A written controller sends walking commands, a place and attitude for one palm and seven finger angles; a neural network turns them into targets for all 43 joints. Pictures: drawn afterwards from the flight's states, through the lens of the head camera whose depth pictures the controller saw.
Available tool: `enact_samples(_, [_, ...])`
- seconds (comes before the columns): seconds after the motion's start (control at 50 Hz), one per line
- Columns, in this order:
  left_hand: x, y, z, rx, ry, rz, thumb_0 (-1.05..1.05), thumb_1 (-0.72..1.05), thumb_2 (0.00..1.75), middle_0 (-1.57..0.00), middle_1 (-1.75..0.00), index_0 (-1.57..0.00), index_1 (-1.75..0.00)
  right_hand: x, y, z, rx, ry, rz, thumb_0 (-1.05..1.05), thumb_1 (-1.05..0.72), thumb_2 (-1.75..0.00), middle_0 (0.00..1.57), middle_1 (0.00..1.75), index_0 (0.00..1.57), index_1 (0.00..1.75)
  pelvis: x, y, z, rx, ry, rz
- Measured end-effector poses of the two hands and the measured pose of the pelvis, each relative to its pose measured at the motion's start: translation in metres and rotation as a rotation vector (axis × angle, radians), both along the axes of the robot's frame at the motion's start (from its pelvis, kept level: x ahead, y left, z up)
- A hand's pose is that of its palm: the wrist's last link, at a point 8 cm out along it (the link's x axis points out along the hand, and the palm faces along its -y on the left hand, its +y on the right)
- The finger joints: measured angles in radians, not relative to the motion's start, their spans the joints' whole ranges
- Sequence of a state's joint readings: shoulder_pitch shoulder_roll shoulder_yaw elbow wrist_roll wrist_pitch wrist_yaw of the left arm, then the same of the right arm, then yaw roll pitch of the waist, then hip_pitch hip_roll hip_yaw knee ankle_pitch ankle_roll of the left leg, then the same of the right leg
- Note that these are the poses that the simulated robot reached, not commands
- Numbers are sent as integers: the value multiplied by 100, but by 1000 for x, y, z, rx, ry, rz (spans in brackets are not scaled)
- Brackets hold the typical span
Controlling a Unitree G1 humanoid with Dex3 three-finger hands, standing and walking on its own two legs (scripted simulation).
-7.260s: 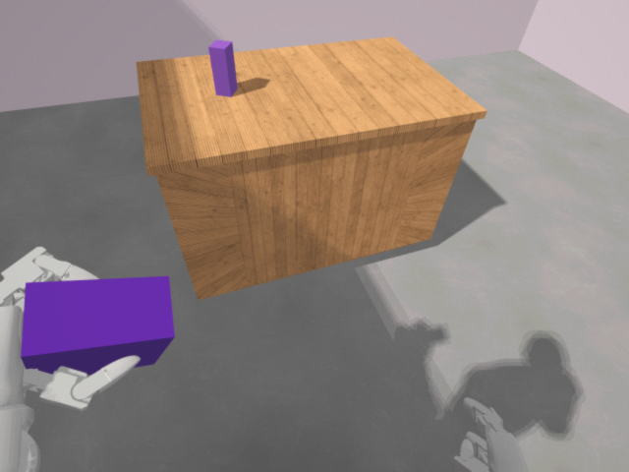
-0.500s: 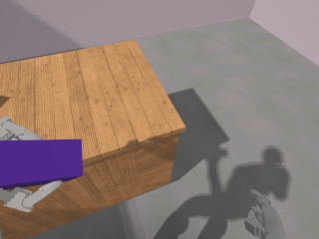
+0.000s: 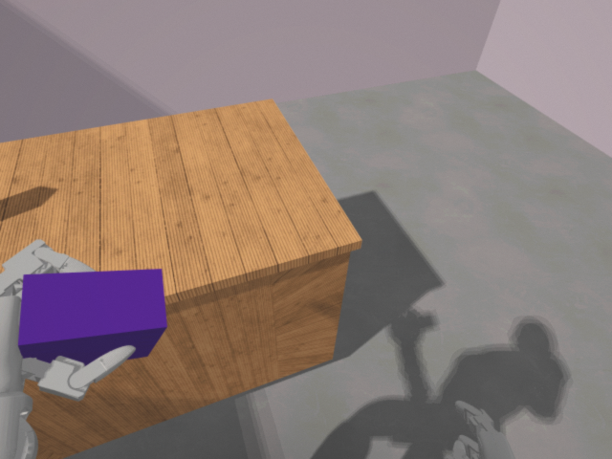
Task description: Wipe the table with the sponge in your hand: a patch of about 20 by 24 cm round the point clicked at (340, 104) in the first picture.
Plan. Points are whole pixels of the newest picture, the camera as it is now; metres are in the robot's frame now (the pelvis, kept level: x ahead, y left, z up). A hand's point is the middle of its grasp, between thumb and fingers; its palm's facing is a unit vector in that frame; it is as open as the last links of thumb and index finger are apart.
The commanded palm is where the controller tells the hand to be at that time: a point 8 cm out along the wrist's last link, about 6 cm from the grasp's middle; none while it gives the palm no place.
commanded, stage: come to a stop and stand still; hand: left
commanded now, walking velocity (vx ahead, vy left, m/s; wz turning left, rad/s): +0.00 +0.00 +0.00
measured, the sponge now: (114, 320) +0.22 +0.22 +0.14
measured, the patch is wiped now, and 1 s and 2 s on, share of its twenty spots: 0.00 0.00 0.00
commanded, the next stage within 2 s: look again from close up in 0.06 s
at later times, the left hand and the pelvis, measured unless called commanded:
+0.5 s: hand (52, 310) +0.22 +0.28 +0.14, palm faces +0.32 -0.88 -0.36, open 10.0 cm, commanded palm +0.17 +0.31 +0.18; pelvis +0.00 +0.03 +0.00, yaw +0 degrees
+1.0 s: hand (82, 234) +0.31 +0.28 +0.17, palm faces +0.40 -0.84 -0.37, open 10.0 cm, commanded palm +0.24 +0.31 +0.18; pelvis +0.08 +0.03 +0.00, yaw +0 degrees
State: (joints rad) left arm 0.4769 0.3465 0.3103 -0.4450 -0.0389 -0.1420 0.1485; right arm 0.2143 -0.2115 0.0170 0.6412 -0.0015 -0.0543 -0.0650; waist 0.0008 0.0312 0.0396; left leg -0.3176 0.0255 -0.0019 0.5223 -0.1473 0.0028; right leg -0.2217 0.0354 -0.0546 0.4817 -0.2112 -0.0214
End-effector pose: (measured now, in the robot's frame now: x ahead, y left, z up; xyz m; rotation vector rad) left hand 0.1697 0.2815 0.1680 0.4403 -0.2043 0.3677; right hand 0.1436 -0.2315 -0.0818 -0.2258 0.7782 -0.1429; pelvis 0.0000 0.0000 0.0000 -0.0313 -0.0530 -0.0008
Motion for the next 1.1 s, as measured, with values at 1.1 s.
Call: enact_samples(1.1, [114, 17, 22, 100, -164, -118, 0, -48, 99, -74, -135, -75, -135, 115, 24, 14, 15, -104, 30, 1, -91, -90, 20, 30, 20, 30, 98, 23, -8, 11, 66, -1])
